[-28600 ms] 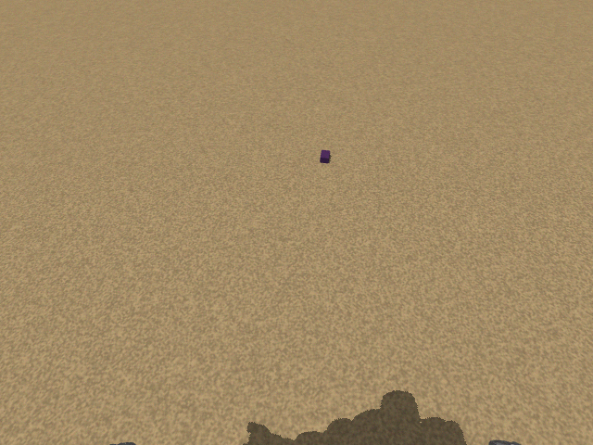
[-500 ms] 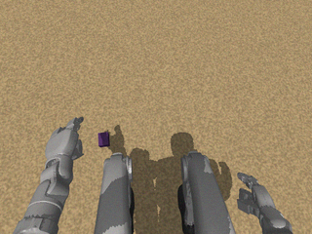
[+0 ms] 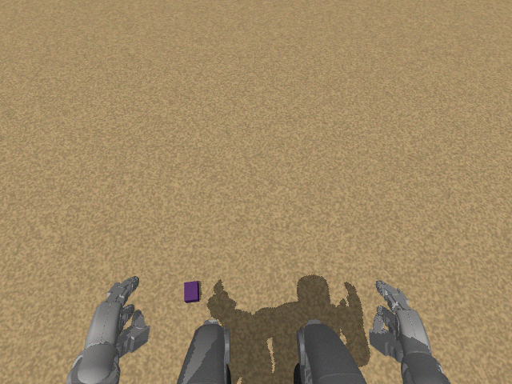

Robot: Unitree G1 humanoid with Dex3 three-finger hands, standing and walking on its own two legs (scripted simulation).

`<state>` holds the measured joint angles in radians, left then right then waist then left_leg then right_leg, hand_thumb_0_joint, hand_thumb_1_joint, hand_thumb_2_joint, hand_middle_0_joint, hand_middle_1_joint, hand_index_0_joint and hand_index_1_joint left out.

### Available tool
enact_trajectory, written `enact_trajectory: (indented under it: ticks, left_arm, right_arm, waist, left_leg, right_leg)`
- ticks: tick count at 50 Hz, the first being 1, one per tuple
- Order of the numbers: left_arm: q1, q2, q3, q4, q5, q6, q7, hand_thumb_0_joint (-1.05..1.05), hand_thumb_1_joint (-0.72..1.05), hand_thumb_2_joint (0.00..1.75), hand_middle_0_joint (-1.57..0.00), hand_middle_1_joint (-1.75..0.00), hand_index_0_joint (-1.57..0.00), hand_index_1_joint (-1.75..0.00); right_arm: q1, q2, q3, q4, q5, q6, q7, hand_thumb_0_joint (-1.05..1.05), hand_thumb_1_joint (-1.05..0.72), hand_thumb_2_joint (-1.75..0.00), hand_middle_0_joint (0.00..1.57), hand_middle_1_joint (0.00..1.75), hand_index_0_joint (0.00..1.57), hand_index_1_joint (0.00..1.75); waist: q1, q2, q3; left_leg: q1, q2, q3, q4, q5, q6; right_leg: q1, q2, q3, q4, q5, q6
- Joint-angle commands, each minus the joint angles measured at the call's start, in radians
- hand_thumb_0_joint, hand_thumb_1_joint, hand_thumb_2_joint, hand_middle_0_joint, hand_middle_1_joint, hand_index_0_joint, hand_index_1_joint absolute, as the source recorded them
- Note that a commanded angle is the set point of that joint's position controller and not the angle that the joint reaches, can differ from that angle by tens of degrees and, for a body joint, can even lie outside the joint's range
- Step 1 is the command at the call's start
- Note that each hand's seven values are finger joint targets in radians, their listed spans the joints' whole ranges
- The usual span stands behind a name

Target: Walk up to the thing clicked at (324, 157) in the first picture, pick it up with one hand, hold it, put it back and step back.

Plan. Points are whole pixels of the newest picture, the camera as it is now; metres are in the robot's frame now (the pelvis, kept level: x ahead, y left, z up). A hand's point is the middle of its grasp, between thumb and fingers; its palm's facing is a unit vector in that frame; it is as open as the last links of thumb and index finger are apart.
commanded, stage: home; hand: left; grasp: from above
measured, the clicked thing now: (191, 291) +0.40 +0.22 -0.63
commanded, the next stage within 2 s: none
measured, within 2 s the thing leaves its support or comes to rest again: neither
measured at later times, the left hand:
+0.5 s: hand (126, 337) +0.19 +0.19 +0.02, palm faces +0.09 -0.98 -0.19, open 7.4 cm
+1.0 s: hand (124, 340) +0.18 +0.19 +0.02, palm faces +0.08 -0.98 -0.20, open 7.4 cm
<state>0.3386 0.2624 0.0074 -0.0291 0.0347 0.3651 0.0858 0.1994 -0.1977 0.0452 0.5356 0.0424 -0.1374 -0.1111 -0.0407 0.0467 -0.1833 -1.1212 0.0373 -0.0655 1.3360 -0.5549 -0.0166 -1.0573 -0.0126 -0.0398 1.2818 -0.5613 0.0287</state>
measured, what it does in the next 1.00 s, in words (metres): rises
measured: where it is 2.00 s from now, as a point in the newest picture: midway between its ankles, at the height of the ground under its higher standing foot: outside the picture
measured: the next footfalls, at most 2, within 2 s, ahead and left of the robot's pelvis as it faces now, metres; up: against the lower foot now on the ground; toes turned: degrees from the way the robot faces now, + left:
none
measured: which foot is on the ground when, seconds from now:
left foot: down 0.00-1.00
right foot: down 0.00-1.00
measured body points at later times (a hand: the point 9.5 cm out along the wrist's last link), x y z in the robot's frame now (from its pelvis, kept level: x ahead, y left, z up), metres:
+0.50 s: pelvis +0.03 +0.00 +0.06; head +0.05 +0.01 +0.51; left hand +0.18 +0.24 +0.03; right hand +0.21 -0.24 +0.01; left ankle +0.04 +0.12 -0.61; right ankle +0.03 -0.14 -0.61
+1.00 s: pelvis +0.02 +0.00 +0.06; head +0.04 +0.01 +0.51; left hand +0.18 +0.24 +0.04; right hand +0.19 -0.24 +0.00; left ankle +0.04 +0.12 -0.61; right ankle +0.03 -0.14 -0.61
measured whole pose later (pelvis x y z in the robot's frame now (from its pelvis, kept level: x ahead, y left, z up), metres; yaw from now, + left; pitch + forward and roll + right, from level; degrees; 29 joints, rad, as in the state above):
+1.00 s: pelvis +0.02 +0.00 +0.06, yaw +1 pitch +9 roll -3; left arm 0.49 0.22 0.04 -0.13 -0.05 0.46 0.02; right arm 0.30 -0.22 0.04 0.55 0.00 -0.25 -0.18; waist -0.03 0.05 -0.16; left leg -0.71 0.04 -0.05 1.02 -0.47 -0.01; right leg -0.64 -0.02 -0.04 0.95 -0.47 0.03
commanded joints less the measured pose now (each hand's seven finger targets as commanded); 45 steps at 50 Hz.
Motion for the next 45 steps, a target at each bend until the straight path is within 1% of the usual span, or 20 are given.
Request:
enact_trajectory:
  ticks: [1, 2, 4, 6, 7, 11, 12, 15, 20, 22, 24, 27, 28, 31, 34, 36, 38, 40, 43, 45]
  left_arm:
    - [0.068, 0.079, 0.082, -0.248, -0.058, 0.014, 0.010, 0.00, 0.90, 0.90, -0.20, -0.30, -0.20, -0.30]
    - [0.100, 0.071, 0.084, -0.270, -0.070, 0.026, 0.007, 0.00, 0.90, 0.90, -0.20, -0.30, -0.20, -0.30]
    - [0.122, 0.061, 0.086, -0.304, -0.091, 0.046, 0.002, 0.00, 0.90, 0.90, -0.20, -0.30, -0.20, -0.30]
    - [0.141, 0.051, 0.092, -0.302, -0.104, 0.060, -0.006, 0.00, 0.90, 0.90, -0.20, -0.30, -0.20, -0.30]
    - [0.165, 0.044, 0.090, -0.299, -0.106, 0.065, -0.011, 0.00, 0.90, 0.90, -0.20, -0.30, -0.20, -0.30]
    - [0.184, 0.045, 0.089, -0.310, -0.105, 0.073, -0.035, 0.00, 0.90, 0.90, -0.20, -0.30, -0.20, -0.30]
    - [0.191, 0.046, 0.091, -0.306, -0.101, 0.074, -0.038, 0.00, 0.90, 0.90, -0.20, -0.30, -0.20, -0.30]
    - [0.171, 0.044, 0.084, -0.291, -0.099, 0.068, -0.053, 0.00, 0.90, 0.90, -0.20, -0.30, -0.20, -0.30]
    - [0.138, 0.059, 0.097, -0.299, -0.088, 0.052, -0.064, 0.00, 0.90, 0.90, -0.20, -0.30, -0.20, -0.30]
    - [0.132, 0.057, 0.089, -0.311, -0.087, 0.048, -0.068, 0.00, 0.90, 0.90, -0.20, -0.30, -0.20, -0.30]
    - [0.140, 0.057, 0.089, -0.296, -0.083, 0.045, -0.065, 0.00, 0.90, 0.90, -0.20, -0.30, -0.20, -0.30]
    - [0.135, 0.056, 0.086, -0.296, -0.084, 0.043, -0.064, 0.00, 0.90, 0.90, -0.20, -0.30, -0.20, -0.30]
    - [0.124, 0.059, 0.090, -0.303, -0.083, 0.040, -0.064, 0.00, 0.90, 0.90, -0.20, -0.30, -0.20, -0.30]
    - [0.132, 0.055, 0.082, -0.292, -0.081, 0.041, -0.063, 0.00, 0.90, 0.90, -0.20, -0.30, -0.20, -0.30]
    - [0.142, 0.058, 0.088, -0.294, -0.081, 0.040, -0.059, 0.00, 0.90, 0.90, -0.20, -0.30, -0.20, -0.30]
    - [0.140, 0.057, 0.087, -0.295, -0.084, 0.039, -0.060, 0.00, 0.90, 0.90, -0.20, -0.30, -0.20, -0.30]
    - [0.127, 0.055, 0.082, -0.286, -0.082, 0.037, -0.062, 0.00, 0.90, 0.90, -0.20, -0.30, -0.20, -0.30]
    - [0.136, 0.062, 0.093, -0.296, -0.080, 0.041, -0.058, 0.00, 0.90, 0.90, -0.20, -0.30, -0.20, -0.30]
    - [0.140, 0.057, 0.086, -0.295, -0.082, 0.043, -0.061, 0.00, 0.90, 0.90, -0.20, -0.30, -0.20, -0.30]
    - [0.125, 0.058, 0.084, -0.290, -0.080, 0.043, -0.063, 0.00, 0.90, 0.90, -0.20, -0.30, -0.20, -0.30]
  right_arm:
    - [0.021, -0.133, -0.055, -0.157, -0.003, -0.069, -0.053, 0.00, -0.90, -0.90, 0.20, 0.30, 0.20, 0.30]
    - [0.030, -0.131, -0.053, -0.162, -0.004, -0.074, -0.060, 0.00, -0.90, -0.90, 0.20, 0.30, 0.20, 0.30]
    - [0.037, -0.124, -0.050, -0.174, -0.006, -0.084, -0.071, 0.00, -0.90, -0.90, 0.20, 0.30, 0.20, 0.30]
    - [0.044, -0.121, -0.045, -0.173, -0.012, -0.096, -0.081, 0.00, -0.90, -0.90, 0.20, 0.30, 0.20, 0.30]
    - [0.048, -0.119, -0.044, -0.173, -0.013, -0.101, -0.084, 0.00, -0.90, -0.90, 0.20, 0.30, 0.20, 0.30]
    - [0.051, -0.130, -0.056, -0.181, -0.022, -0.118, -0.088, 0.00, -0.90, -0.90, 0.20, 0.30, 0.20, 0.30]
    - [0.051, -0.132, -0.056, -0.187, -0.023, -0.122, -0.088, 0.00, -0.90, -0.90, 0.20, 0.30, 0.20, 0.30]
    - [0.046, -0.140, -0.060, -0.183, -0.028, -0.134, -0.084, 0.00, -0.90, -0.90, 0.20, 0.30, 0.20, 0.30]
    - [0.033, -0.143, -0.066, -0.177, -0.035, -0.149, -0.081, 0.00, -0.90, -0.90, 0.20, 0.30, 0.20, 0.30]
    - [0.033, -0.146, -0.068, -0.174, -0.035, -0.155, -0.079, 0.00, -0.90, -0.90, 0.20, 0.30, 0.20, 0.30]
    - [0.027, -0.148, -0.068, -0.169, -0.036, -0.154, -0.079, 0.00, -0.90, -0.90, 0.20, 0.30, 0.20, 0.30]
    - [0.023, -0.146, -0.063, -0.166, -0.037, -0.157, -0.079, 0.00, -0.90, -0.90, 0.20, 0.30, 0.20, 0.30]
    - [0.023, -0.146, -0.065, -0.164, -0.039, -0.159, -0.079, 0.00, -0.90, -0.90, 0.20, 0.30, 0.20, 0.30]
    - [0.022, -0.145, -0.064, -0.160, -0.040, -0.161, -0.082, 0.00, -0.90, -0.90, 0.20, 0.30, 0.20, 0.30]
    - [0.021, -0.142, -0.062, -0.157, -0.039, -0.161, -0.084, 0.00, -0.90, -0.90, 0.20, 0.30, 0.20, 0.30]
    - [0.019, -0.143, -0.062, -0.158, -0.041, -0.163, -0.084, 0.00, -0.90, -0.90, 0.20, 0.30, 0.20, 0.30]
    - [0.016, -0.145, -0.062, -0.156, -0.042, -0.163, -0.085, 0.00, -0.90, -0.90, 0.20, 0.30, 0.20, 0.30]
    - [0.018, -0.140, -0.062, -0.156, -0.042, -0.164, -0.088, 0.00, -0.90, -0.90, 0.20, 0.30, 0.20, 0.30]
    - [0.021, -0.141, -0.062, -0.152, -0.041, -0.167, -0.088, 0.00, -0.90, -0.90, 0.20, 0.30, 0.20, 0.30]
    - [0.016, -0.145, -0.063, -0.152, -0.042, -0.169, -0.087, 0.00, -0.90, -0.90, 0.20, 0.30, 0.20, 0.30]
  waist:
    - [-0.013, 0.028, -0.237]
    - [-0.003, 0.028, -0.235]
    - [-0.008, 0.024, -0.205]
    - [-0.011, 0.000, -0.153]
    - [-0.002, 0.002, -0.139]
    - [-0.006, 0.005, -0.099]
    - [0.000, -0.012, -0.076]
    - [-0.008, -0.019, -0.033]
    - [0.000, -0.006, -0.037]
    - [-0.011, 0.013, -0.063]
    - [0.000, 0.007, -0.042]
    - [-0.001, -0.007, -0.047]
    - [-0.003, 0.022, -0.059]
    - [-0.005, 0.004, -0.065]
    - [0.009, 0.002, -0.067]
    - [0.004, -0.015, -0.080]
    - [0.002, -0.001, -0.048]
    - [0.006, -0.008, -0.065]
    - [0.009, -0.013, -0.064]
    - [0.002, 0.004, -0.051]
  left_leg:
    - [0.391, -0.021, -0.007, -0.335, 0.242, 0.017]
    - [0.420, -0.023, 0.001, -0.350, 0.276, 0.017]
    - [0.450, -0.029, 0.019, -0.370, 0.330, 0.020]
    - [0.451, -0.030, 0.021, -0.395, 0.321, 0.023]
    - [0.459, -0.031, 0.021, -0.407, 0.324, 0.024]
    - [0.499, -0.031, 0.023, -0.447, 0.333, 0.023]
    - [0.495, -0.035, 0.029, -0.451, 0.320, 0.026]
    - [0.490, -0.037, 0.030, -0.473, 0.283, 0.028]
    - [0.506, -0.038, 0.034, -0.477, 0.269, 0.025]
    - [0.535, -0.037, 0.031, -0.481, 0.288, 0.024]
    - [0.533, -0.033, 0.030, -0.488, 0.287, 0.022]
    - [0.533, -0.035, 0.027, -0.488, 0.272, 0.025]
    - [0.536, -0.035, 0.026, -0.491, 0.264, 0.023]
    - [0.542, -0.033, 0.023, -0.488, 0.282, 0.024]
    - [0.540, -0.033, 0.024, -0.483, 0.309, 0.023]
    - [0.541, -0.034, 0.023, -0.480, 0.305, 0.026]
    - [0.529, -0.034, 0.029, -0.489, 0.264, 0.026]
    - [0.532, -0.034, 0.026, -0.485, 0.272, 0.026]
    - [0.528, -0.036, 0.031, -0.481, 0.280, 0.026]
    - [0.530, -0.030, 0.025, -0.498, 0.245, 0.024]
  right_leg:
    - [0.283, 0.035, -0.018, -0.301, 0.247, -0.039]
    - [0.308, 0.037, -0.022, -0.320, 0.273, -0.038]
    - [0.364, 0.040, -0.025, -0.369, 0.324, -0.035]
    - [0.391, 0.040, -0.031, -0.405, 0.320, -0.034]
    - [0.395, 0.038, -0.032, -0.414, 0.319, -0.035]
    - [0.421, 0.041, -0.040, -0.450, 0.318, -0.032]
    - [0.427, 0.039, -0.039, -0.463, 0.309, -0.029]
    - [0.418, 0.038, -0.043, -0.478, 0.273, -0.028]
    - [0.420, 0.034, -0.039, -0.484, 0.257, -0.025]
    - [0.429, 0.036, -0.038, -0.476, 0.274, -0.028]
    - [0.423, 0.038, -0.040, -0.473, 0.270, -0.028]
    - [0.434, 0.037, -0.040, -0.480, 0.261, -0.026]
    - [0.431, 0.037, -0.037, -0.478, 0.253, -0.029]
    - [0.435, 0.038, -0.038, -0.477, 0.267, -0.028]
    - [0.445, 0.035, -0.037, -0.474, 0.289, -0.028]
    - [0.457, 0.035, -0.037, -0.478, 0.290, -0.026]
    - [0.437, 0.036, -0.035, -0.484, 0.256, -0.025]
    - [0.447, 0.033, -0.034, -0.487, 0.263, -0.025]
    - [0.451, 0.032, -0.031, -0.488, 0.273, -0.024]
    - [0.431, 0.037, -0.036, -0.485, 0.236, -0.026]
